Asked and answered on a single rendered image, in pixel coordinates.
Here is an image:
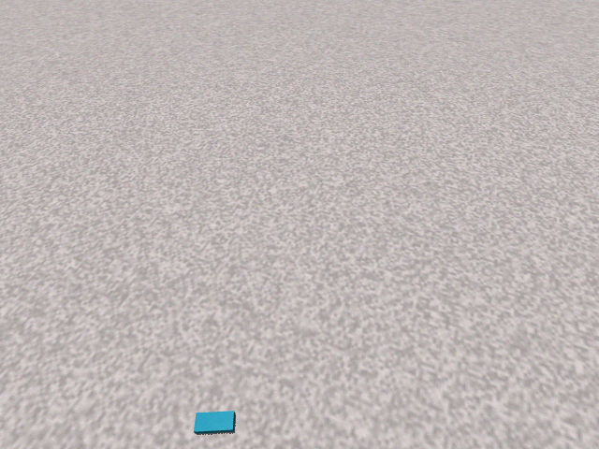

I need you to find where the small box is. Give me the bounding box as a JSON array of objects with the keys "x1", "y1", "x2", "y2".
[{"x1": 194, "y1": 411, "x2": 235, "y2": 434}]

